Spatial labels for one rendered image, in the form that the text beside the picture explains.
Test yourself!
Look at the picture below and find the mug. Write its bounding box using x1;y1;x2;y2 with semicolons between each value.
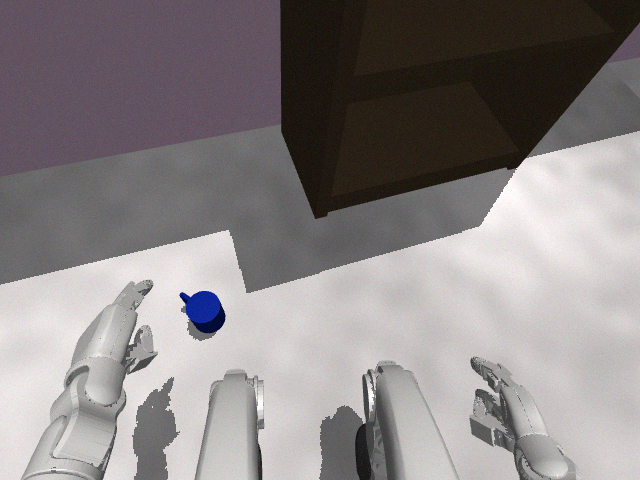
180;291;225;333

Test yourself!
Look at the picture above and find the right robot arm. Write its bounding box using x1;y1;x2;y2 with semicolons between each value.
514;434;581;480

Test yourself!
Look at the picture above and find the left robot arm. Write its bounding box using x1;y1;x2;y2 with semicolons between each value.
21;357;126;480

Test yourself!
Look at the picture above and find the right robot hand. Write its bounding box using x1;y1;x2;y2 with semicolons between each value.
469;357;550;454

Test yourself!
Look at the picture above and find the bookshelf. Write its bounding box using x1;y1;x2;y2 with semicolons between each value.
280;0;640;219

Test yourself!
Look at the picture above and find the left robot hand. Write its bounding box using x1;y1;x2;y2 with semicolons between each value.
71;280;158;375

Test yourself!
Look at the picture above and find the right robot foot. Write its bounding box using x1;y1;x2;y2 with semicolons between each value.
355;423;371;480

